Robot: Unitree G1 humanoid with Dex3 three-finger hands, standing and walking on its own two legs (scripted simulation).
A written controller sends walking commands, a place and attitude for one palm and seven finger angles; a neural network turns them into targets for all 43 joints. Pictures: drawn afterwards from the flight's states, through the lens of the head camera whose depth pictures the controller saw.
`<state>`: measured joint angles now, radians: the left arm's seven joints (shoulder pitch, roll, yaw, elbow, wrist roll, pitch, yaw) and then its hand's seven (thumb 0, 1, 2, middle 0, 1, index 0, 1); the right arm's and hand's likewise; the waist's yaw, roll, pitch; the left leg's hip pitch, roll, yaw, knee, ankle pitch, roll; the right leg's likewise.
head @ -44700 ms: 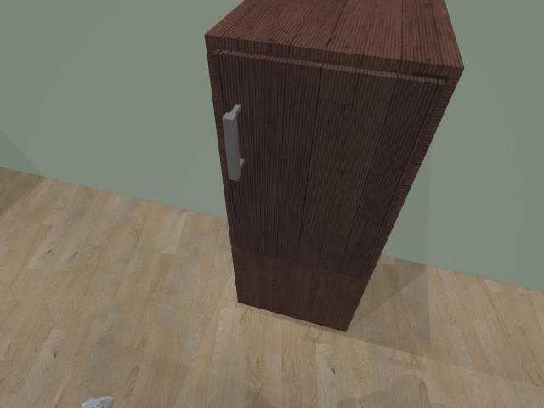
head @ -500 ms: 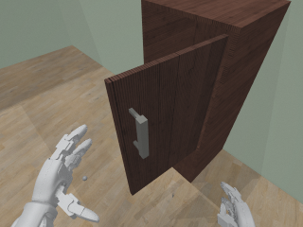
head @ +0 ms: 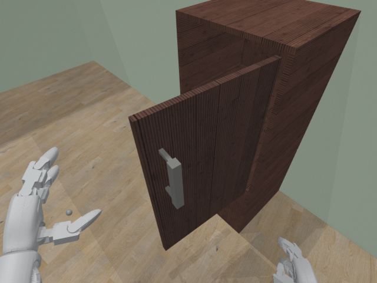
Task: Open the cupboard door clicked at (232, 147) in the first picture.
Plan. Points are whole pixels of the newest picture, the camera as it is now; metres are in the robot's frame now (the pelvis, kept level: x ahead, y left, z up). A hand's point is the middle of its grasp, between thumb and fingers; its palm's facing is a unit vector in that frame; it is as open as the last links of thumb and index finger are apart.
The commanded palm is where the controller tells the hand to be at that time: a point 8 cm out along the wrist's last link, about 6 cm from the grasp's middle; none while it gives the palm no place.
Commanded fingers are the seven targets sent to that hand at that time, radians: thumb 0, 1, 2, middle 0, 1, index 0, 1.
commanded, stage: draw the hand back to the body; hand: left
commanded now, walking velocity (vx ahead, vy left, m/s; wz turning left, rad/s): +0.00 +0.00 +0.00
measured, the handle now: (171, 179) +0.32 +0.08 +0.06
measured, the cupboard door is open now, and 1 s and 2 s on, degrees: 83 83 83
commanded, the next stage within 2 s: step back with the hand held close in 0.66 s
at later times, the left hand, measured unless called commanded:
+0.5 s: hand (65, 196) +0.20 +0.24 +0.15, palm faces +0.44 -0.81 -0.38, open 7.6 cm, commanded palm +0.15 +0.28 +0.17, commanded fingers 0.00 0.90 0.90 -0.20 -0.30 -0.20 -0.30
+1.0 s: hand (60, 198) +0.20 +0.24 +0.15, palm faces +0.36 -0.81 -0.47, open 7.4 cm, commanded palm +0.14 +0.29 +0.18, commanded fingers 0.00 0.90 0.90 -0.20 -0.30 -0.20 -0.30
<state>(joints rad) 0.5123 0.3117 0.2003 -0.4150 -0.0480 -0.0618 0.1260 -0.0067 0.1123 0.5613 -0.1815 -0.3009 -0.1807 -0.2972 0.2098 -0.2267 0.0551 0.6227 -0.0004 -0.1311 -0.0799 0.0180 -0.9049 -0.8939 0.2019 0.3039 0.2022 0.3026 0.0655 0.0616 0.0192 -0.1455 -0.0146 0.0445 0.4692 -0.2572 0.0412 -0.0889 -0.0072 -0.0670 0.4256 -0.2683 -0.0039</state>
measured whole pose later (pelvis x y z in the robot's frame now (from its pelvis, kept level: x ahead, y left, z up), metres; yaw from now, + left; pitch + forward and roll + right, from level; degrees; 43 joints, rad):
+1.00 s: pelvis -0.01 -0.01 +0.00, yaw -1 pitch -1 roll -1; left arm 0.52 0.38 0.36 -0.43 -0.06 -0.13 0.10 0.01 0.89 0.90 -0.21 -0.30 -0.21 -0.30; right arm 0.15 -0.24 0.01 0.58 0.01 -0.01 -0.07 0.02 -0.91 -0.89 0.20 0.30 0.20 0.30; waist 0.02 0.06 0.04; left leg -0.21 0.02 0.06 0.45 -0.22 0.02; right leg -0.15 0.03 -0.05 0.38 -0.21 -0.02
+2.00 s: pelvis -0.21 +0.00 -0.01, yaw -3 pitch +5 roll -2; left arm 0.54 0.46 0.42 -0.60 -0.08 -0.19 0.15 0.01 0.89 0.90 -0.21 -0.30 -0.21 -0.30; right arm 0.15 -0.15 0.02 0.60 -0.02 -0.13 -0.04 0.01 -0.90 -0.89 0.20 0.30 0.20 0.30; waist 0.01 -0.02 0.00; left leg -0.48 0.04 0.05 0.30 0.10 0.02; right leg -0.11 0.05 -0.04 0.49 -0.44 -0.02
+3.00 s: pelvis -0.34 +0.03 +0.00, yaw -3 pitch -2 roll -1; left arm 0.56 0.41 0.40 -0.47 -0.03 -0.23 0.14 0.01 0.89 0.90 -0.22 -0.30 -0.21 -0.30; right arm 0.21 -0.18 0.03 0.61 0.00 -0.14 -0.06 0.02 -0.90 -0.89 0.20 0.30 0.20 0.30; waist 0.01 -0.01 0.03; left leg -0.25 0.02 0.02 0.48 -0.19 0.01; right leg -0.22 -0.01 -0.05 0.41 -0.15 0.01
